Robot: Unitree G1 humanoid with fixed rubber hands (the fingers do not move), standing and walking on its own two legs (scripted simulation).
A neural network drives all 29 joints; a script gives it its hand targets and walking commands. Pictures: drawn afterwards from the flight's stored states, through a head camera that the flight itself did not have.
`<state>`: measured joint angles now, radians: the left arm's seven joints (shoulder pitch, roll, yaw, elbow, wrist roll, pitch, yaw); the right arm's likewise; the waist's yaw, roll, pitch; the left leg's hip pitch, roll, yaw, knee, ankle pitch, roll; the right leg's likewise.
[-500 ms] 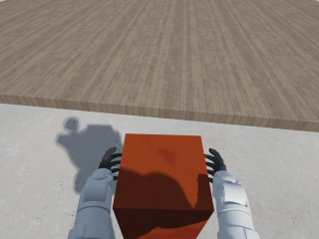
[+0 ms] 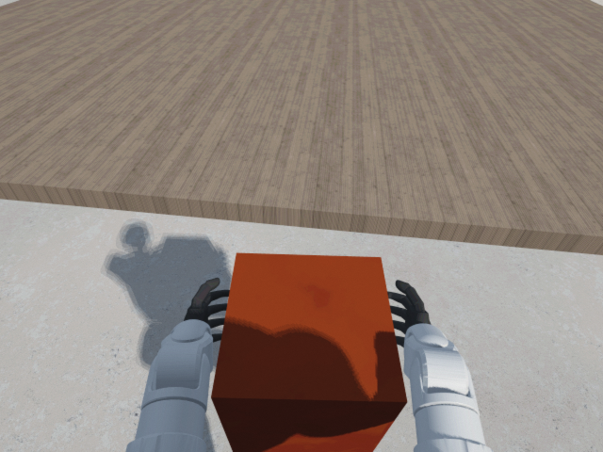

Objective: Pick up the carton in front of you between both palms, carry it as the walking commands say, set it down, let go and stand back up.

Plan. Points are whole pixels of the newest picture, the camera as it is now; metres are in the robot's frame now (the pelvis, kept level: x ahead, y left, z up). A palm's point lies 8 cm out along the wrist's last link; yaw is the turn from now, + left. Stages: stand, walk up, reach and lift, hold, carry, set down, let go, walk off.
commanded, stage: reach and lift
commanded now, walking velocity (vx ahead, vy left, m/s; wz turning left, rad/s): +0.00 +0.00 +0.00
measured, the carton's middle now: (305, 359) +0.29 +0.00 -0.04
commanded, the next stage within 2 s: hold in 0.24 s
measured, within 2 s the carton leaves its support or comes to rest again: neither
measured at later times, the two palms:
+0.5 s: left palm (193, 326) +0.28 +0.15 +0.05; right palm (421, 330) +0.28 -0.15 +0.05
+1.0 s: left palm (197, 305) +0.30 +0.15 +0.07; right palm (422, 311) +0.30 -0.15 +0.07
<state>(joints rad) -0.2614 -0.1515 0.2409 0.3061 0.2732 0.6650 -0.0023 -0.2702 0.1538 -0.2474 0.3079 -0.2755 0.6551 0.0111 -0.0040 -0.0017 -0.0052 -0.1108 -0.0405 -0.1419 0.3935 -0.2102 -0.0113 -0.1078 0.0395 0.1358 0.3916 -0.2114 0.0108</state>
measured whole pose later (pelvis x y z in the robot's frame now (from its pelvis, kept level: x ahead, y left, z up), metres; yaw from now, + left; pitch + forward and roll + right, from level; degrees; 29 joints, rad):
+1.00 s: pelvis +0.01 +0.00 -0.01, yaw -1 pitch +0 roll +0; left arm -0.25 -0.13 0.20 0.08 0.21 0.84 0.02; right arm -0.27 0.15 -0.19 0.09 -0.21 0.82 -0.02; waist 0.00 0.01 -0.10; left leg -0.23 0.00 -0.06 0.51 -0.29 -0.01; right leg -0.25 0.00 0.05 0.54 -0.35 0.01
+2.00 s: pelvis +0.56 +0.02 +0.00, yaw -4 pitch +4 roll -1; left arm -0.14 -0.13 0.11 -0.32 0.12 1.18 0.08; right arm -0.15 0.13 -0.10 -0.31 -0.10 1.16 -0.09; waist -0.05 0.01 -0.02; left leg -0.32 0.01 0.26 0.41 -0.17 0.11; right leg -0.48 -0.08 -0.06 1.13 -0.30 -0.03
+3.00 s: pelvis +1.22 -0.01 -0.01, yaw -2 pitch +6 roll -2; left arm -0.92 0.01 0.33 0.03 0.09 1.36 0.14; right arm -0.89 0.02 -0.30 0.04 -0.05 1.31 -0.16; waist -0.07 0.00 0.13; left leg -0.40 0.01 0.13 0.53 -0.25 0.09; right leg -0.71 0.00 -0.02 1.48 -0.43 -0.07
